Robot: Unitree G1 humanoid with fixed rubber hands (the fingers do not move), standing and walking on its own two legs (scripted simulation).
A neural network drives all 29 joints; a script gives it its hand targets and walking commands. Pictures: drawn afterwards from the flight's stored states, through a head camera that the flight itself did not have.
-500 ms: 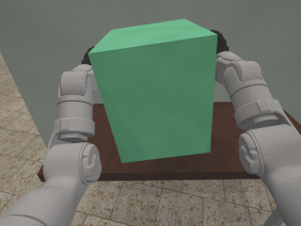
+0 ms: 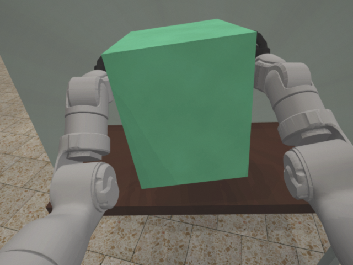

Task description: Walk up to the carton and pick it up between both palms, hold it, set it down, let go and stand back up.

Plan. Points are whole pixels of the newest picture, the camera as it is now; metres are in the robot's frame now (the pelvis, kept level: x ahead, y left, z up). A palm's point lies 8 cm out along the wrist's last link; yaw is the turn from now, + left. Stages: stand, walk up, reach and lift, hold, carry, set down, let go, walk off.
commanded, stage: hold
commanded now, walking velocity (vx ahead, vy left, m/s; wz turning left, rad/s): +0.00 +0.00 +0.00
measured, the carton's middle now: (182, 96) +0.40 -0.01 +0.26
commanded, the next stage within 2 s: none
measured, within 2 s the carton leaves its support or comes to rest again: neither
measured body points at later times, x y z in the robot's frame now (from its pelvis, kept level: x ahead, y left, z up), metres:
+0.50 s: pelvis +0.00 -0.01 +0.00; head -0.11 +0.00 +0.44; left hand +0.37 +0.16 +0.33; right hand +0.37 -0.16 +0.36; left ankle +0.00 +0.13 -0.75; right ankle +0.02 -0.12 -0.75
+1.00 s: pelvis -0.01 -0.01 +0.00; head -0.11 +0.00 +0.44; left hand +0.37 +0.16 +0.34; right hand +0.37 -0.16 +0.36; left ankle +0.00 +0.13 -0.75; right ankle +0.02 -0.12 -0.75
